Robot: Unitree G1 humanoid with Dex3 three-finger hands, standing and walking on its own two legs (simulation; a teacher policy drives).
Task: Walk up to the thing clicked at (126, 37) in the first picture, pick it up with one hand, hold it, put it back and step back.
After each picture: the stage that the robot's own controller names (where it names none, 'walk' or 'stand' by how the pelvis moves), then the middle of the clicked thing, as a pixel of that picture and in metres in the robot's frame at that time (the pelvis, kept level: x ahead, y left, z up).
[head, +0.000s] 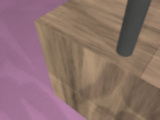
stand; (131, 26) +0.51 -0.15 +0.14
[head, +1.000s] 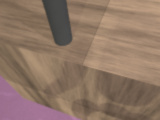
walk; (57, 12) +0.50 +0.11 +0.17
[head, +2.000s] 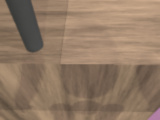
stand; (25, 18) +0.49 +0.21 +0.18
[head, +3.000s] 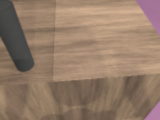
stand; (15, 40) +0.44 +0.24 +0.14
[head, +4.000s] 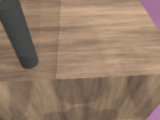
stand; (20, 38) +0.46 +0.23 +0.14
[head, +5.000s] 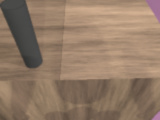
stand; (25, 38) +0.45 +0.22 +0.14
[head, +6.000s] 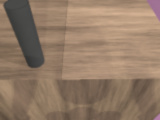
stand; (27, 37) +0.46 +0.21 +0.14
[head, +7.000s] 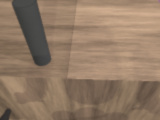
rise first; (35, 35) +0.46 +0.20 +0.14
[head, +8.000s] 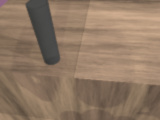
go down; (45, 35) +0.47 +0.19 +0.14
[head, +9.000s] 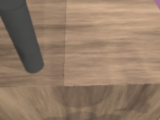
go down; (25, 40) +0.43 +0.18 +0.15
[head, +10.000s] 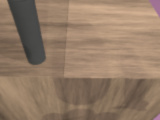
approach; (29, 32) +0.47 +0.17 +0.15
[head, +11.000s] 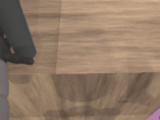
close; (14, 25) +0.46 +0.20 +0.17
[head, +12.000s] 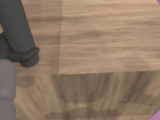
lift; (18, 32) +0.44 +0.19 +0.18
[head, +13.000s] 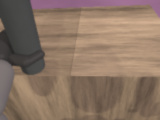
lift; (22, 31) +0.32 +0.16 +0.30
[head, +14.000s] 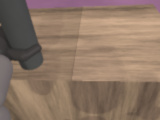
hold; (18, 26) +0.34 +0.18 +0.30
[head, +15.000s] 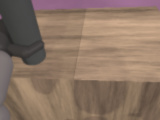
hold; (20, 20) +0.32 +0.16 +0.33
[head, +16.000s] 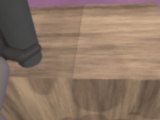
hold; (16, 23) +0.31 +0.16 +0.32
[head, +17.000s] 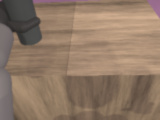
crouch; out of the picture +0.42 +0.17 +0.33
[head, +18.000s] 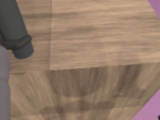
lower; (10, 21) +0.48 +0.19 +0.18
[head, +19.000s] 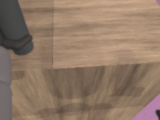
lower; (10, 17) +0.48 +0.19 +0.19
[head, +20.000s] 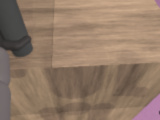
lower; (9, 19) +0.48 +0.19 +0.18
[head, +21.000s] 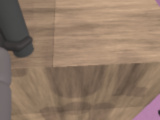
lower; (11, 19) +0.48 +0.19 +0.18
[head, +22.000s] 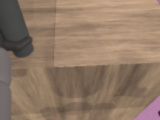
rest; (11, 19) +0.47 +0.19 +0.18
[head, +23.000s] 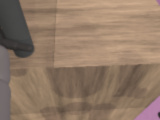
withdraw; (12, 21) +0.47 +0.19 +0.18
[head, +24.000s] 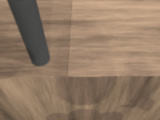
sink last; (32, 33) +0.45 +0.17 +0.17
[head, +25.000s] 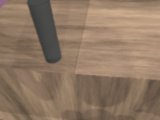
stand; (47, 33) +0.48 +0.19 +0.15
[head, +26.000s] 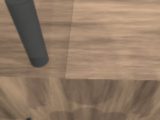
stand; (31, 35) +0.45 +0.19 +0.15
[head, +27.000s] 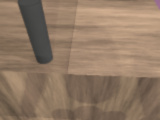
stand; (38, 34) +0.48 +0.19 +0.14
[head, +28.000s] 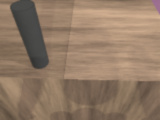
stand; (33, 38) +0.46 +0.20 +0.14
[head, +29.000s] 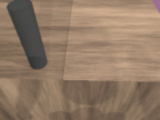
stand; (30, 39) +0.45 +0.20 +0.13
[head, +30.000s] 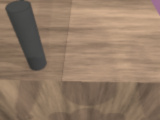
stand; (29, 40) +0.45 +0.20 +0.13
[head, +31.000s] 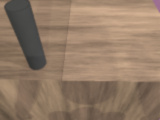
stand; (29, 39) +0.45 +0.20 +0.13
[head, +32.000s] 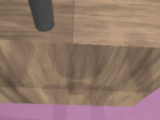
walk; out of the picture +0.53 +0.16 +0.17
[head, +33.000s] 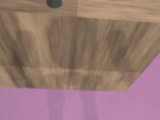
walk; out of the picture +0.71 +0.17 +0.15
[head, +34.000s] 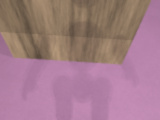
stand; out of the picture +1.05 +0.21 +0.16
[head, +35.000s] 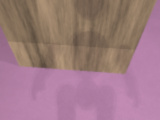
stand; out of the picture +1.06 +0.17 +0.15
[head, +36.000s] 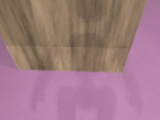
stand; out of the picture +1.08 +0.20 +0.14
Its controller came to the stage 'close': yes
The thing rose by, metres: 0.22
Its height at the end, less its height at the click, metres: +0.00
